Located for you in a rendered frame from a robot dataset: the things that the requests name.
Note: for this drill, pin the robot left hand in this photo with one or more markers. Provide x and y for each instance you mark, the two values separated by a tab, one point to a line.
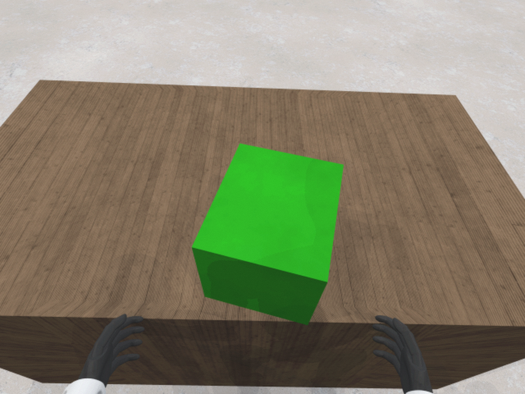
102	360

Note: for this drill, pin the carton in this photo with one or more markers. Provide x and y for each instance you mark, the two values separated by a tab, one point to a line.
267	239

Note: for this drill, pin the pedestal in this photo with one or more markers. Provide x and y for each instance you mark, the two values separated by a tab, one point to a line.
104	188

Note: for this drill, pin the robot right hand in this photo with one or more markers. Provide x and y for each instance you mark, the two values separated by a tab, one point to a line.
408	360

